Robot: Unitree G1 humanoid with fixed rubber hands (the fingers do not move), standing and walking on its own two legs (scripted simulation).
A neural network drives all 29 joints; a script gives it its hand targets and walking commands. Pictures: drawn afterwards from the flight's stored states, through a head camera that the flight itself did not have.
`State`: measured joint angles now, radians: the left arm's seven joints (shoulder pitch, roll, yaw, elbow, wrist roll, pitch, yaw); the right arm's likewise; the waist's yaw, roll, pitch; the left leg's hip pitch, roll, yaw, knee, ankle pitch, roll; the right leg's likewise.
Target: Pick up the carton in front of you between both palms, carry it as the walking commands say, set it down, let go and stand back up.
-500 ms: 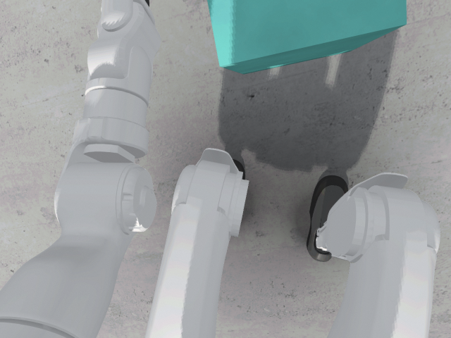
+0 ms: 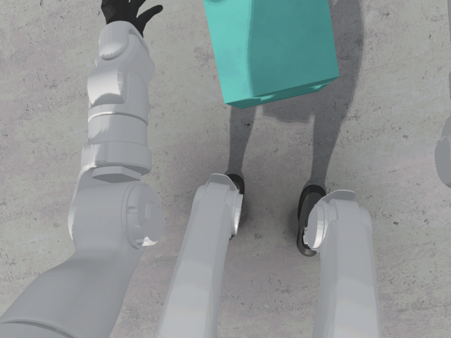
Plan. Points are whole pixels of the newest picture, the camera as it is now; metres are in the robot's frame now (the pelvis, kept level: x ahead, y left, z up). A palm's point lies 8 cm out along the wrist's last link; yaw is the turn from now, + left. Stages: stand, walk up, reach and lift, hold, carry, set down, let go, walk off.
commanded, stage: set down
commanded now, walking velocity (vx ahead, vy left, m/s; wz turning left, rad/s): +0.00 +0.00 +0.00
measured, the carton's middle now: (271, 51) +0.55 +0.03 -0.39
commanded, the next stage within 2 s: let go in 0.32 s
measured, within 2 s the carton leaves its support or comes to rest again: neither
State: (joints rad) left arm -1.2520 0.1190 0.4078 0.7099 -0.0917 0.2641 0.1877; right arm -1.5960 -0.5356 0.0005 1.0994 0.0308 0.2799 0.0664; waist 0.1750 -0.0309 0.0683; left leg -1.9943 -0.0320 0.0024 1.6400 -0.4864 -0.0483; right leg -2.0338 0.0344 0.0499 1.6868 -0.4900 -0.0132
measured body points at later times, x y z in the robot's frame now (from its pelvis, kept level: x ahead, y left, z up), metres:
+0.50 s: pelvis +0.03 +0.00 +0.13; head +0.35 -0.01 +0.45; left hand +0.52 +0.22 +0.03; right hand +0.61 -0.17 +0.03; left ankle +0.10 +0.13 -0.48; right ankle +0.09 -0.11 -0.48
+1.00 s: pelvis +0.10 +0.04 +0.23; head +0.27 +0.02 +0.64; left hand +0.38 +0.27 +0.14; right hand +0.44 -0.17 +0.13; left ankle +0.10 +0.13 -0.48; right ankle +0.09 -0.11 -0.48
